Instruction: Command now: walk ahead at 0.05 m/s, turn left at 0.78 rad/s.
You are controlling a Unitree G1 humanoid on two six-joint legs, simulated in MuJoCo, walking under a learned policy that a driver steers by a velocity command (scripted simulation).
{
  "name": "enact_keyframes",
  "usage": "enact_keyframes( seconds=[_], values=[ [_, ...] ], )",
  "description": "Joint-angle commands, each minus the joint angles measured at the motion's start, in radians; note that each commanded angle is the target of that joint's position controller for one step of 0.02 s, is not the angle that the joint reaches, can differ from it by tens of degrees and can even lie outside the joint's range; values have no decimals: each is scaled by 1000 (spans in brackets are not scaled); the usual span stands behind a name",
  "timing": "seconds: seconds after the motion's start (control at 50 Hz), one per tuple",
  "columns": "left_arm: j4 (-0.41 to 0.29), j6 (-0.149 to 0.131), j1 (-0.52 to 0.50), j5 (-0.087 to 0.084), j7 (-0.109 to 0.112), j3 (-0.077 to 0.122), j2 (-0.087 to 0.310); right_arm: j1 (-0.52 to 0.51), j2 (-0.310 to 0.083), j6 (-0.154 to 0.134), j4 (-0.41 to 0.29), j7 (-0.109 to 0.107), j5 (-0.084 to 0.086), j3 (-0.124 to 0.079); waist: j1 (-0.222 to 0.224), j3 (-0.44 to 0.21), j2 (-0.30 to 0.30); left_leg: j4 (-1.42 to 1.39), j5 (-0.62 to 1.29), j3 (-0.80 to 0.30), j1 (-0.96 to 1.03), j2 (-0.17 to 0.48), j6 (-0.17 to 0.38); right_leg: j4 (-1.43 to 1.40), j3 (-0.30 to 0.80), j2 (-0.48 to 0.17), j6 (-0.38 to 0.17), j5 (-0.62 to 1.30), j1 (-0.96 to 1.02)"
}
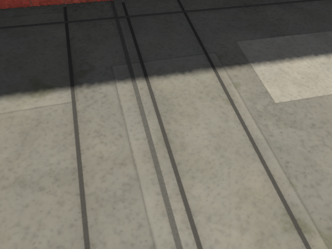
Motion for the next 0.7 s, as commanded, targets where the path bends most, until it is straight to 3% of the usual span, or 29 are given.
enact_keyframes(
  seconds=[0.02, 0.04, 0.06, 0.08, 0.1, 0.12, 0.14, 0.16, 0.22, 0.28, 0.3, 0.34, 0.38, 0.44, 0.5, 0.54, 0.58, 0.6, 0.62, 0.64, 0.66, 0.68, 0.7],
  values=[
    [-30, 6, -4, -19, -1, 30, 81, 138, -129, -6, -31, 2, -14, -56, -45, -89, 41, -252, 137, -45, 230, -35, 96, 102, 62, -154, -54, -116, -33],
    [-44, 18, 40, 17, -3, 24, 48, 141, -260, -12, -64, -17, -14, -85, 2, -17, 369, -378, 453, -434, 293, 200, 218, 448, -20, 1, 62, -432, -298],
    [-107, 13, -92, 34, 3, 27, 66, 125, -299, -39, -102, -10, -48, -82, -39, -49, 353, -463, 402, -648, 240, 262, 360, 635, 200, 111, 66, -507, -423],
    [-112, 11, -126, 18, 9, 35, 93, 99, -271, -62, -103, -2, -56, -82, -39, -61, 234, -488, 260, -587, 243, 226, 331, 690, 275, 94, 39, -423, -446],
    [-94, 11, -89, 6, 14, 42, 106, 32, -240, -72, -115, -6, -37, -75, 1, -69, 180, -472, 205, -506, 251, 186, 267, 680, 293, 71, 21, -311, -449],
    [-59, 15, -51, 9, 23, 49, 113, -23, -188, -69, -131, -13, -14, -60, 19, -96, 128, -441, 194, -437, 259, 159, 215, 673, 293, 50, 23, -241, -430],
    [-49, 16, -38, 17, 25, 50, 113, -48, -160, -64, -142, -22, -7, -47, 25, -120, 139, -419, 257, -395, 239, 140, 201, 686, 284, 53, 33, -196, -389],
    [-44, 15, -29, 15, 20, 50, 106, -44, -134, -61, -149, -29, -11, -34, 28, -150, 137, -407, 316, -367, 239, 121, 198, 709, 279, 61, 42, -169, -348],
    [-31, 14, -16, -1, 12, 35, 77, -22, -107, -62, -147, -37, -20, -18, 15, -178, 113, -393, 410, -316, 311, 110, 206, 651, 273, 62, 62, -130, -329],
    [-2, 18, 14, -3, -2, 9, 33, -49, -26, -68, -127, -35, -37, 17, 11, -176, 118, -402, 332, -241, 302, 94, 196, 433, 276, 7, 79, -94, -199],
    [7, 20, 21, -5, -9, 2, 22, -52, -19, -69, -114, -31, -46, 21, 4, -161, 132, -413, 286, -220, 266, 90, 199, 361, 264, -1, 81, -99, -129],
    [-10, 22, 2, -14, -19, 8, 68, -46, -83, -65, -91, -23, -54, 2, -24, -98, 156, -429, 217, -232, 224, 113, 226, 312, 225, 14, 80, -160, -86],
    [-32, 21, -3, -26, -21, 21, 121, -46, -139, -52, -80, -24, -45, -19, -42, -55, 148, -424, 243, -276, 258, 163, 257, 324, 211, 24, 70, -234, -137],
    [-40, 21, 29, -30, -25, 21, 106, -69, -129, -40, -75, -35, -30, -25, -36, -66, 116, -384, 439, -294, 347, 224, 278, 350, 212, 7, 60, -297, -186],
    [-40, 27, 71, -34, -35, 20, 85, -115, -117, -34, -80, -41, -26, -33, -14, -102, 108, -348, 574, -234, 377, 230, 268, 318, 182, 10, 48, -305, -145],
    [-41, 31, 103, -37, -45, 23, 80, -147, -118, -31, -82, -42, -18, -40, 9, -120, 113, -317, 584, -176, 369, 219, 242, 228, 150, 25, 28, -249, -83],
    [-30, 33, 171, -35, -52, 31, 82, -168, -113, -27, -74, -44, 0, -47, 55, -130, 109, -229, 485, -86, 310, 176, 167, 20, 128, 56, -21, -62, 45],
    [-32, 31, 197, -26, -43, 51, 135, -131, -89, -30, -61, -40, -2, -47, 54, -115, -2, -78, 277, -3, 188, 98, 76, -98, 274, 8, -79, 136, 148],
    [-56, 24, 212, -16, -25, 86, 288, -168, -28, -37, -114, -35, -50, -31, 18, -99, -309, 208, -243, 86, -152, -75, -44, -108, 690, -254, -232, 598, 316],
    [-79, 5, 239, 25, -33, 79, 274, -285, -36, -54, -153, -37, -47, -29, 98, -151, -255, 394, -430, -77, -276, -166, -54, -132, 797, -317, -383, 661, 336],
    [-85, -14, 208, 29, -35, 75, 250, -282, -58, -62, -146, -34, -28, -36, 75, -146, -144, 456, -367, -135, -312, -137, -44, -129, 726, -269, -358, 590, 356],
    [-94, -20, 152, 3, -28, 73, 226, -256, -74, -66, -128, -36, -20, -44, 41, -125, -88, 448, -271, -147, -333, -119, -39, -112, 652, -205, -296, 543, 364],
    [-106, -15, 115, -23, -19, 66, 200, -242, -76, -68, -112, -42, -25, -47, 30, -127, -65, 420, -211, -152, -339, -106, -44, -104, 618, -176, -255, 526, 369]
  ],
)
